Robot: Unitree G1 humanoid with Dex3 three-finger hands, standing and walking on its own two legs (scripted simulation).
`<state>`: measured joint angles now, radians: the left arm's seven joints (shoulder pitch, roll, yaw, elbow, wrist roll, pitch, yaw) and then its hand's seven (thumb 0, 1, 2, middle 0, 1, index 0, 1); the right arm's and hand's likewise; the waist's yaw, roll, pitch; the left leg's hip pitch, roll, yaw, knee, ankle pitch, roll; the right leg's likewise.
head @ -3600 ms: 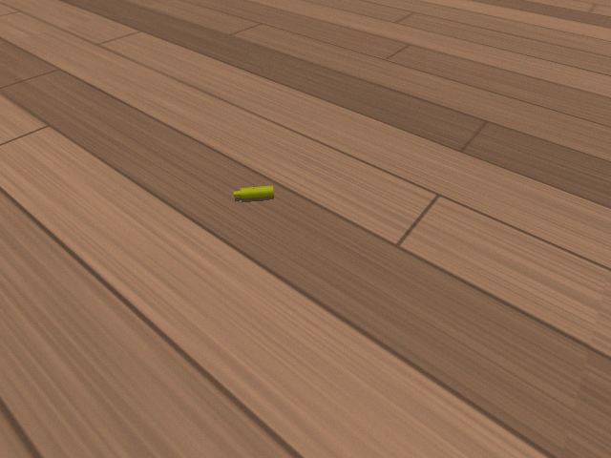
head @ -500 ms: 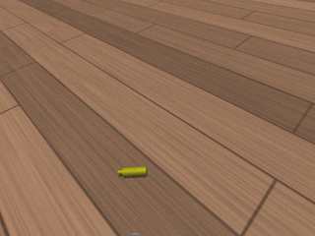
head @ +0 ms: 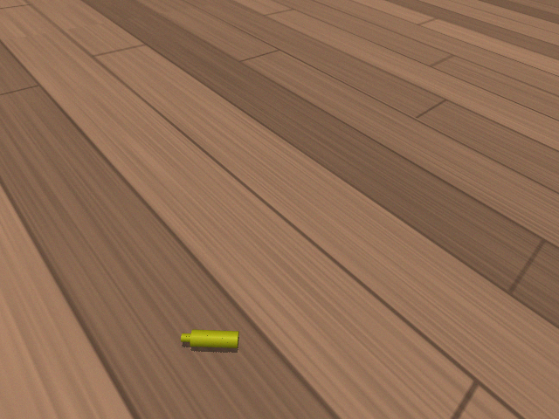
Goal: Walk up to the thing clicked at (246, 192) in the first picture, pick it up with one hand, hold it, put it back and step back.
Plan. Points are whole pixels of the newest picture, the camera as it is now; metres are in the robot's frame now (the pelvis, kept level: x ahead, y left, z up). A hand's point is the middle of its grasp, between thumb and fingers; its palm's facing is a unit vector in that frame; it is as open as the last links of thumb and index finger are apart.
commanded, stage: walk up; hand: left
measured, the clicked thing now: (210, 338) +0.56 +0.21 -0.74
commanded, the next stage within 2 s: stand in 1.82 s
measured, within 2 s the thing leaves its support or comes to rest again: neither
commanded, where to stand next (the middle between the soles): +0.15 -0.02 m, yaw -2 degrees
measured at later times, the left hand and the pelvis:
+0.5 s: hand out of the picture +0.13 +0.25 -0.13, palm faces -0.01 -0.91 -0.42, open 7.4 cm; pelvis +0.07 -0.02 -0.01, yaw +0 degrees
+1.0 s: hand out of the picture +0.17 +0.26 -0.15, palm faces -0.02 -0.94 -0.35, open 7.4 cm; pelvis +0.10 +0.00 +0.00, yaw +0 degrees
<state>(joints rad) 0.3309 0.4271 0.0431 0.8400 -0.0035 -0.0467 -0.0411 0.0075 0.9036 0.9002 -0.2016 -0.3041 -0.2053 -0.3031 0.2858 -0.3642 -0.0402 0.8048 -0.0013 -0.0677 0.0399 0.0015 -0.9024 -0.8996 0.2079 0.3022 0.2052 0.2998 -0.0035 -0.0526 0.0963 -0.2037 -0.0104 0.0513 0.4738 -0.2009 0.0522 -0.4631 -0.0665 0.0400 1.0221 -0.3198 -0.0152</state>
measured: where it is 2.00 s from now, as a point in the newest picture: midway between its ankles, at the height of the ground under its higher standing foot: outside the picture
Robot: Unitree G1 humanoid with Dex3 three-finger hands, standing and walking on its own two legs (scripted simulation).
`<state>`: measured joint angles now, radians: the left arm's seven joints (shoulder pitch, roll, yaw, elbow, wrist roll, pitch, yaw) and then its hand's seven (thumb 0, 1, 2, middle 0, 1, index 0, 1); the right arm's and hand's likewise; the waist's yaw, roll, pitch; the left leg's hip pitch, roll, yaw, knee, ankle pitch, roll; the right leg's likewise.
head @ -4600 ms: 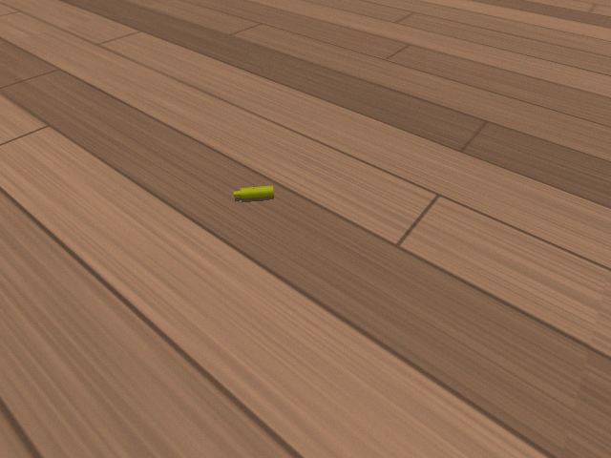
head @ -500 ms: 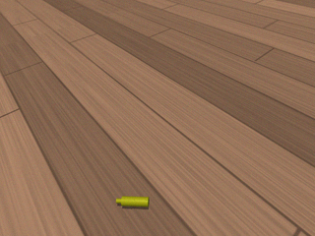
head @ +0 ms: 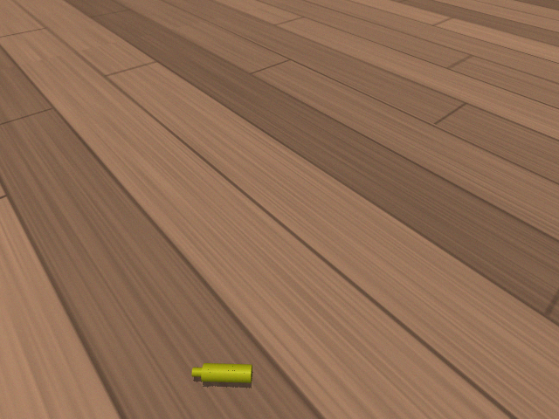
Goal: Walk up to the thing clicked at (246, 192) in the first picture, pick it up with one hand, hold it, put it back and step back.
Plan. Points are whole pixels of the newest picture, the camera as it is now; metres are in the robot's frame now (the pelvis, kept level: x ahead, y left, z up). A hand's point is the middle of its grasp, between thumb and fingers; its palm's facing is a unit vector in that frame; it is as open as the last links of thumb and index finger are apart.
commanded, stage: walk up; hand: left
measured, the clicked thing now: (222, 372) +0.46 +0.21 -0.74
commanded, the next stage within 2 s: stand in 0.82 s
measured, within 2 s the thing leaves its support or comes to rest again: neither
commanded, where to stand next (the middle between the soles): +0.04 -0.02 m, yaw -2 degrees
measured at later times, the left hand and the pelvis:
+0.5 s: hand out of the picture +0.09 +0.24 -0.15, palm faces -0.05 -0.94 -0.33, open 7.4 cm; pelvis +0.01 -0.01 +0.01, yaw -1 degrees
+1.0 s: hand out of the picture +0.11 +0.25 -0.14, palm faces -0.05 -0.94 -0.35, open 7.4 cm; pelvis +0.01 -0.01 +0.01, yaw -1 degrees
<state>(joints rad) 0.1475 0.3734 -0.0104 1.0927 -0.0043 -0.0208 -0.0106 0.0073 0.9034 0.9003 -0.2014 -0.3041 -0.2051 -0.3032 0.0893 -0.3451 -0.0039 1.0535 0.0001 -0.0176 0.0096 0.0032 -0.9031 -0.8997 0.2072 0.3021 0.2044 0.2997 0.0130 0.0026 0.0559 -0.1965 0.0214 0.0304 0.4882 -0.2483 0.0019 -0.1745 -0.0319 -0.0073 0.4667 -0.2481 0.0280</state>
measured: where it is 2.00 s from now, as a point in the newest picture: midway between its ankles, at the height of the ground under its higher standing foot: outside the picture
